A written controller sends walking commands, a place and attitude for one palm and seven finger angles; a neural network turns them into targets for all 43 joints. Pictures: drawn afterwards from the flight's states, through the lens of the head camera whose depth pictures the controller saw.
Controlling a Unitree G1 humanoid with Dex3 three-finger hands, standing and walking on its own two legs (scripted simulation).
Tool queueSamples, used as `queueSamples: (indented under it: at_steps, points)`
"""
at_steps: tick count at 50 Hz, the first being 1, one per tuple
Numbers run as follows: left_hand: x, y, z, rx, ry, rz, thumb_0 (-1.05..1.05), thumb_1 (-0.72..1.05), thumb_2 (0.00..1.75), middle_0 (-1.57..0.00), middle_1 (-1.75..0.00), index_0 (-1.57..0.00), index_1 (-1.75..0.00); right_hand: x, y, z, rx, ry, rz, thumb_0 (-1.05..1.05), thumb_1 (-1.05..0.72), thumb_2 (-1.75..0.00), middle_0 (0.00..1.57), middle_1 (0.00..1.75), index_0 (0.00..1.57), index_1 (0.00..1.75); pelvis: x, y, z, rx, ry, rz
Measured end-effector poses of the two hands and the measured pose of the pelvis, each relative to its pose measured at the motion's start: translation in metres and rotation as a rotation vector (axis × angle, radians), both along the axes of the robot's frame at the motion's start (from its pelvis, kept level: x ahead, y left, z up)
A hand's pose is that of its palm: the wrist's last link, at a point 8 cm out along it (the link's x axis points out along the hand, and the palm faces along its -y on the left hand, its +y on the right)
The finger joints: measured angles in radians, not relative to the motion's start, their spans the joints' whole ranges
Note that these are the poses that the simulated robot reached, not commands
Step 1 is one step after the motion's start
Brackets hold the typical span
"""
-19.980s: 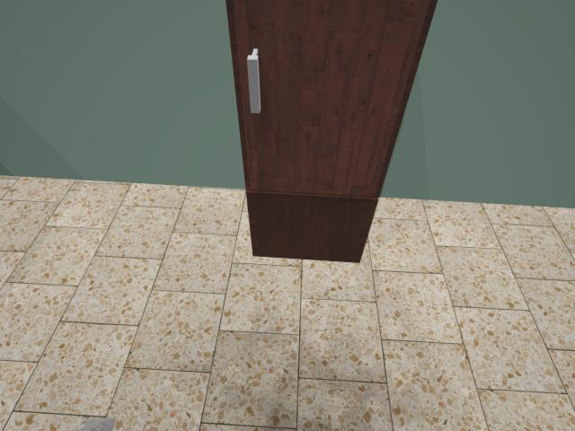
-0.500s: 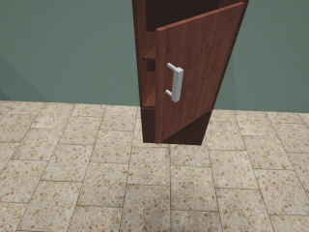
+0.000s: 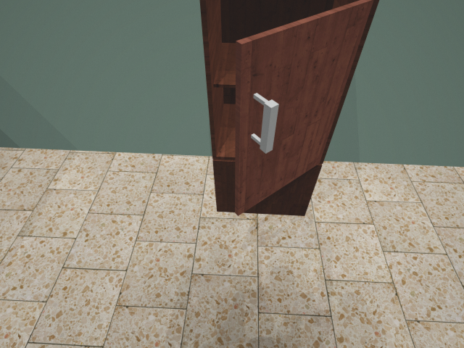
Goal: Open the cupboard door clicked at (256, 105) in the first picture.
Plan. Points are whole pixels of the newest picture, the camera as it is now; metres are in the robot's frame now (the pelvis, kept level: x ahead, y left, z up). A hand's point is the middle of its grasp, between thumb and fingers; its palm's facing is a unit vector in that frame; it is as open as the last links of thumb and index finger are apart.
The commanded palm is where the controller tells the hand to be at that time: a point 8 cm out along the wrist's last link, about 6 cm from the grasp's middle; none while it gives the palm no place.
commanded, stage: look to check the result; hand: left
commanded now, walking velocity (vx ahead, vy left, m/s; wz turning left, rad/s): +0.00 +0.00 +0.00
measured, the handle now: (262, 123) +0.59 -0.04 +0.05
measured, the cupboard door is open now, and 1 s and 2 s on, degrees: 40 40 40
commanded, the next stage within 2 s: walk to a spot facing it in 0.14 s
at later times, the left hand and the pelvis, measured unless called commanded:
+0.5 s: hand out of the picture +0.00 +0.16 -0.18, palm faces -0.01 -0.98 -0.19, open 7.4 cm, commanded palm none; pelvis +0.00 -0.01 -0.01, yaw -5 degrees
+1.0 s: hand out of the picture +0.11 +0.14 -0.16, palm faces -0.25 -0.93 -0.26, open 7.4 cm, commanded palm none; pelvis +0.01 -0.03 +0.00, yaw -21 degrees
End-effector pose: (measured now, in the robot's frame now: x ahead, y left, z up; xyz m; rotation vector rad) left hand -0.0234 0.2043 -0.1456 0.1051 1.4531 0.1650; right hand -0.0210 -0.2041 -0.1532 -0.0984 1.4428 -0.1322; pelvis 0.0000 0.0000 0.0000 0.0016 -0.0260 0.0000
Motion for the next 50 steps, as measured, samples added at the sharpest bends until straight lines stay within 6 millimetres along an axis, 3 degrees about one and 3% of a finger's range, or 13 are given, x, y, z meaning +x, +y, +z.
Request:
queueSamples:
  at_steps: [23, 30, 35, 43, 50]
  points:
    - [0.019, 0.003, -0.002, 0.010, 0.023, -0.038, 0.01, 0.91, 0.90, -0.20, -0.30, -0.20, -0.30, 0.007, -0.015, -0.003, -0.029, -0.005, -0.063, 0.01, -0.90, -0.90, 0.20, 0.30, 0.20, 0.30, 0.005, -0.006, -0.004, 0.004, 0.009, -0.063]
    - [0.051, 0.010, -0.002, 0.058, -0.012, -0.110, 0.01, 0.91, 0.90, -0.20, -0.30, -0.20, -0.30, 0.008, -0.041, -0.012, -0.055, -0.048, -0.127, 0.01, -0.90, -0.90, 0.20, 0.30, 0.20, 0.30, 0.002, -0.016, -0.013, 0.033, 0.021, -0.138]
    - [0.083, 0.004, 0.003, 0.109, -0.085, -0.172, 0.01, 0.91, 0.90, -0.20, -0.30, -0.20, -0.30, 0.014, -0.069, -0.022, -0.062, -0.082, -0.167, 0.01, -0.90, -0.90, 0.20, 0.30, 0.20, 0.30, 0.002, -0.032, -0.019, 0.030, 0.020, -0.182]
    - [0.113, -0.012, 0.019, 0.113, -0.113, -0.260, 0.01, 0.91, 0.90, -0.20, -0.30, -0.20, -0.30, 0.050, -0.101, 0.004, -0.107, -0.200, -0.223, 0.01, -0.90, -0.90, 0.20, 0.30, 0.20, 0.30, 0.002, -0.041, -0.003, 0.044, 0.040, -0.276]
    - [0.137, -0.014, 0.018, 0.082, -0.119, -0.336, 0.01, 0.91, 0.90, -0.20, -0.30, -0.20, -0.30, 0.072, -0.106, 0.021, -0.151, -0.282, -0.268, 0.01, -0.90, -0.90, 0.20, 0.30, 0.20, 0.30, 0.010, -0.033, 0.001, 0.039, 0.051, -0.359]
